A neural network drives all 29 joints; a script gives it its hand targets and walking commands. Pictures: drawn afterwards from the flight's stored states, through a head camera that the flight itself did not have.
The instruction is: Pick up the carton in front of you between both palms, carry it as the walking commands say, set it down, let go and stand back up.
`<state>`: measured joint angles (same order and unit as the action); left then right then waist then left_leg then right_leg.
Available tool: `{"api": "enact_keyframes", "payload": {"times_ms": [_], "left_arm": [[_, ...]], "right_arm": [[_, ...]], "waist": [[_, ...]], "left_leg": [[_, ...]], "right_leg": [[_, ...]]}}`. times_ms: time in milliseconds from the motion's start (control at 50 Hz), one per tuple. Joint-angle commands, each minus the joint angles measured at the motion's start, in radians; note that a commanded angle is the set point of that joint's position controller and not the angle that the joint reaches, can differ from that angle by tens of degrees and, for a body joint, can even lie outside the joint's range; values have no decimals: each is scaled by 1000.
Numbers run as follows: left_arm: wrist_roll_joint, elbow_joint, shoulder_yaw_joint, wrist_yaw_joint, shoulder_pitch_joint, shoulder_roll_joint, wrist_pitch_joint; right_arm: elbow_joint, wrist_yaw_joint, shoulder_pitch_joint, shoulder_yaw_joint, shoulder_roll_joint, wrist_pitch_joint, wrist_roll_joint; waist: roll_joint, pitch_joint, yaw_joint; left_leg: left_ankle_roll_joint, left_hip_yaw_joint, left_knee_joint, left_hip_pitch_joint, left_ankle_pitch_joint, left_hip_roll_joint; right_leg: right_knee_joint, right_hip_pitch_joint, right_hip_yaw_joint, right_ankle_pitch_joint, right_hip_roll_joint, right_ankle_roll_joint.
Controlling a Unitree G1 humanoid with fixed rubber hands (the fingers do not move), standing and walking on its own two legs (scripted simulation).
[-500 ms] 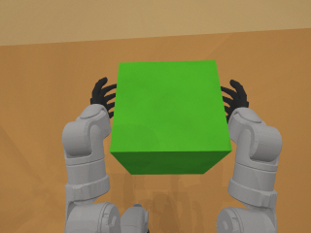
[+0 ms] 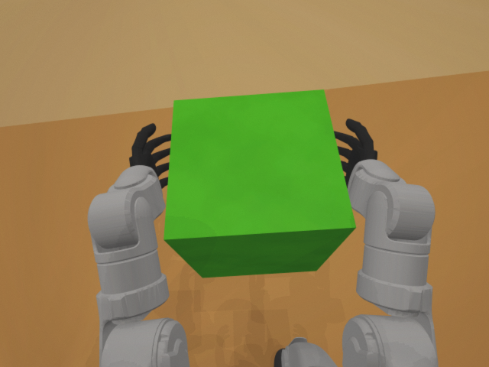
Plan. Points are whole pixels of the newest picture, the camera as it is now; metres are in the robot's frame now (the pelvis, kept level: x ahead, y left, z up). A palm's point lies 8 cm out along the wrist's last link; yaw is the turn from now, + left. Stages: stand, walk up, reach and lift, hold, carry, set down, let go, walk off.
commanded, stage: carry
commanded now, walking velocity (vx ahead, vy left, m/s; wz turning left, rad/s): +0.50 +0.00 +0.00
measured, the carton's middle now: (254, 197) +0.36 -0.01 +0.09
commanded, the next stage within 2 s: none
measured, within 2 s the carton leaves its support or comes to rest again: neither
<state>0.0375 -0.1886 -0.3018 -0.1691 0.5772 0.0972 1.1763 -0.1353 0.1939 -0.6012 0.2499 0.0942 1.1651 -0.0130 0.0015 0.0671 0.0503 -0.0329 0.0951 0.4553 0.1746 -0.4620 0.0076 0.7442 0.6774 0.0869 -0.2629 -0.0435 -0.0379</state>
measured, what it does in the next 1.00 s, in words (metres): climbs: right foot, then left foot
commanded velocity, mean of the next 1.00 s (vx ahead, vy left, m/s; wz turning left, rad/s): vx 0.05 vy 0.00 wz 0.00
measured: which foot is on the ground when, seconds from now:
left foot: down 0.00-0.04, up 0.06-0.40, down 0.42-1.00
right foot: up 0.00-0.02, down 0.04-0.44, up 0.46-0.62, down 0.64-1.00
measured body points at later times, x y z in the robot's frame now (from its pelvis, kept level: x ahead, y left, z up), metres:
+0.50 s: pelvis +0.25 -0.01 +0.02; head +0.28 +0.00 +0.47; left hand +0.62 +0.14 +0.16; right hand +0.61 -0.17 +0.16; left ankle +0.34 +0.07 -0.70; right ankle +0.17 -0.10 -0.68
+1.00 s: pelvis +0.33 -0.02 +0.03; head +0.30 -0.02 +0.48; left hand +0.67 +0.13 +0.15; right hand +0.66 -0.18 +0.15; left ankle +0.34 +0.07 -0.70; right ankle +0.27 -0.11 -0.71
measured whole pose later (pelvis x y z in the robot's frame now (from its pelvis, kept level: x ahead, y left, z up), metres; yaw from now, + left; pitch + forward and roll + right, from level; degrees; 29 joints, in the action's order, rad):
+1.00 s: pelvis +0.33 -0.02 +0.03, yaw -1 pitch +2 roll +1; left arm 0.08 0.07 -0.32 -0.15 0.55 0.12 1.17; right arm 0.07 0.15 -0.55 0.32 0.13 1.17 0.10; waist -0.01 0.11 -0.01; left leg -0.05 0.11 0.60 0.33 -0.39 -0.01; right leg 0.53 0.20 0.05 -0.45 0.01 -0.02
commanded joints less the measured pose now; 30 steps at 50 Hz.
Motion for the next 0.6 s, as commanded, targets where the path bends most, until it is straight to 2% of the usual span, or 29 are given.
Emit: {"api": "enact_keyframes", "payload": {"times_ms": [0,20,40,60,80,100,120,140,160,180,240,280,340,360,380,400,420,440,460,500,540,580], "left_arm": [[-172,46,587,13,531,648,17],[-177,75,583,16,522,647,19],[-173,98,573,17,487,641,20],[-173,96,573,14,529,641,16],[-200,76,587,19,551,683,16],[-237,42,623,31,607,728,11],[-276,8,657,42,661,773,1],[-307,-21,683,52,709,813,-10],[-331,-42,704,60,740,836,-22],[-348,-54,716,66,752,846,-33],[-356,-67,716,67,708,818,-47],[-344,-69,702,59,663,775,-44],[-302,-42,669,44,585,712,-26],[-284,-31,655,39,567,693,-18],[-266,-20,642,34,554,677,-9],[-248,-12,630,29,549,661,0],[-232,-5,616,26,555,645,12],[-224,3,606,24,547,650,23],[-219,-4,601,23,564,658,27],[-210,-11,592,24,600,706,24],[-208,-11,597,27,617,745,13],[-200,-14,604,26,601,755,1]], "right_arm": [[-32,-45,-537,-564,661,18,-181],[-19,-42,-525,-556,657,24,-168],[-20,-38,-544,-544,645,29,-155],[-23,-37,-541,-534,669,31,-148],[-27,-34,-576,-526,679,29,-139],[-25,-34,-589,-521,703,24,-132],[-27,-34,-597,-517,728,16,-129],[-27,-34,-596,-512,746,5,-117],[-32,-33,-592,-514,757,-7,-107],[-41,-31,-589,-518,757,-16,-100],[-70,-22,-560,-541,725,-36,-97],[-97,-17,-547,-552,696,-37,-106],[-106,-16,-526,-562,652,-18,-123],[-102,-19,-523,-565,647,-9,-131],[-97,-23,-521,-564,644,1,-138],[-86,-27,-513,-558,637,10,-142],[-77,-29,-509,-547,623,17,-141],[-58,-23,-525,-546,616,23,-141],[-51,-25,-509,-549,637,28,-153],[-103,-44,-590,-588,714,24,-198],[-140,-63,-657,-618,771,14,-232],[-162,-71,-680,-634,786,5,-249]], "waist": [[144,345,-68],[87,410,-108],[-34,466,-164],[-314,478,-129],[-264,463,-136],[-163,436,-139],[-59,416,-142],[-34,404,-130],[-47,413,-115],[-74,416,-112],[-103,418,-110],[-122,416,-110],[-165,408,-97],[-159,404,-89],[-145,415,-66],[-133,439,-44],[23,497,-24],[213,566,-1],[210,553,-5],[120,490,-18],[123,499,-24],[103,525,-37]], "left_leg": [[-87,-34,111,-130,826,171],[-47,20,289,-34,830,130],[-3,44,537,151,575,76],[24,0,761,477,52,-77],[-3,-107,936,606,-45,-63],[-21,-124,998,656,-32,-30],[-24,-120,979,663,2,-5],[-28,-119,925,647,28,17],[-29,-120,868,616,49,31],[-25,-102,823,600,59,29],[-10,-57,636,571,64,12],[-7,-27,479,499,107,-2],[-4,37,270,346,224,-54],[-7,61,181,288,296,-70],[-16,87,58,169,408,-81],[-41,17,7,11,550,-27],[-96,-216,84,-215,1065,184],[-253,-420,102,-372,1310,321],[-277,-448,64,-357,1222,341],[-213,-371,35,-309,1052,283],[-153,-276,28,-257,929,233],[-127,-195,47,-212,793,196]], "right_leg": [[-175,-323,162,55,117,-23],[-196,-553,130,55,112,-45],[-264,-738,-186,-136,-68,-83],[-378,-906,-698,9,-290,-218],[-373,-936,-745,99,-307,-266],[-317,-901,-640,218,-286,-264],[-292,-848,-542,335,-270,-247],[-298,-804,-475,367,-255,-215],[-312,-778,-421,348,-238,-188],[-320,-767,-386,370,-233,-179],[-318,-761,-277,523,-218,-189],[-290,-736,-194,619,-197,-176],[-211,-697,-76,773,-147,-114],[-167,-688,-46,798,-131,-92],[-87,-654,-5,815,-110,-63],[-16,-562,-1,714,-96,-22],[114,-384,14,287,-55,41],[223,-227,-37,-229,62,60],[230,-185,-97,-389,53,48],[67,-178,-114,-394,31,35],[-84,-284,-77,-274,51,38],[-256,-428,-30,-137,64,38]]}}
